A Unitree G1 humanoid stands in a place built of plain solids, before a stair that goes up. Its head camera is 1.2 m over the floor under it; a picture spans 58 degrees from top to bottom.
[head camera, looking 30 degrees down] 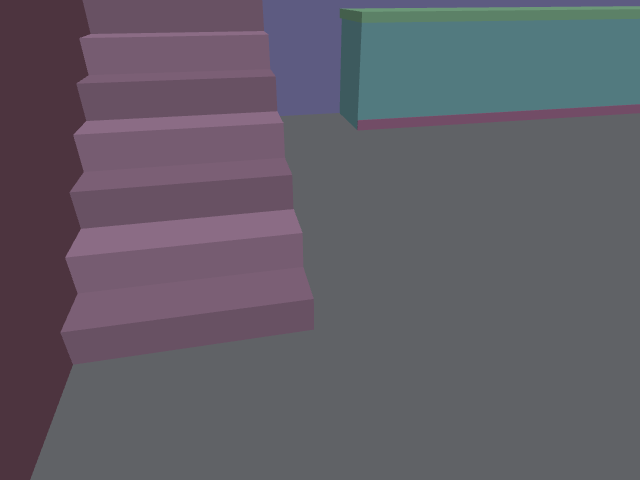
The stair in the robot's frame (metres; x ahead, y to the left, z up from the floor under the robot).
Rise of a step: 0.17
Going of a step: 0.23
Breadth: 0.91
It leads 12 degrees to the left of straight ahead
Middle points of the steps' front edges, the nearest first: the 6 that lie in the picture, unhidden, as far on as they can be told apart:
1.25 0.47 0.16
1.48 0.52 0.33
1.70 0.56 0.50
1.93 0.61 0.66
2.15 0.66 0.83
2.38 0.71 1.00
